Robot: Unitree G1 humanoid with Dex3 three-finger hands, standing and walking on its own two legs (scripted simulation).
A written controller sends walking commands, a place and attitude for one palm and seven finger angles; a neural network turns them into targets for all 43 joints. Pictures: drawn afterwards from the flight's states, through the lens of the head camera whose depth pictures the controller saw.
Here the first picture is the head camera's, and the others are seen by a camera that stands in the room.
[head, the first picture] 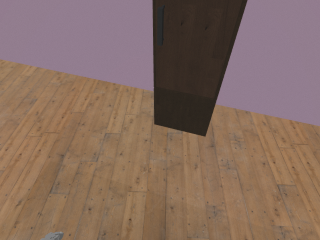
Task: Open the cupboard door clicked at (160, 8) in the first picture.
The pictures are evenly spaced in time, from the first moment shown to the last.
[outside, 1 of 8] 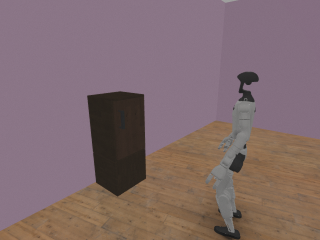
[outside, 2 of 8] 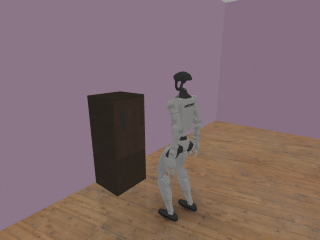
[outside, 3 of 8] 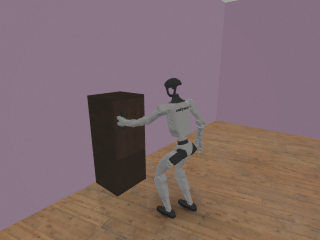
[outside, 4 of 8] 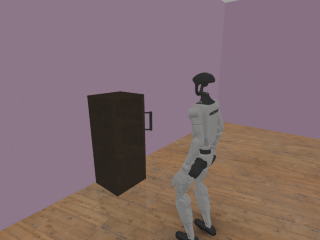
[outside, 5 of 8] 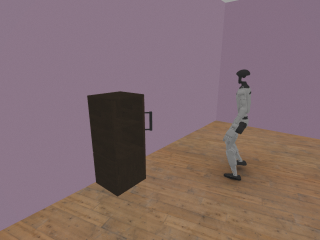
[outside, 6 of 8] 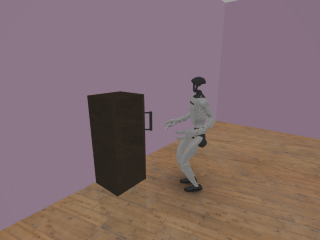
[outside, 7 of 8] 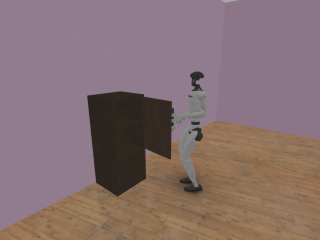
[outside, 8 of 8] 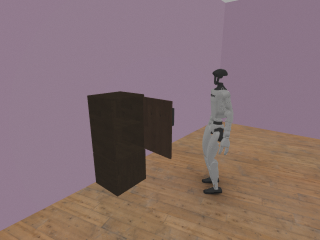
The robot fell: no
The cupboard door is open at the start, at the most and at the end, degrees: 0 86 86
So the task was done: yes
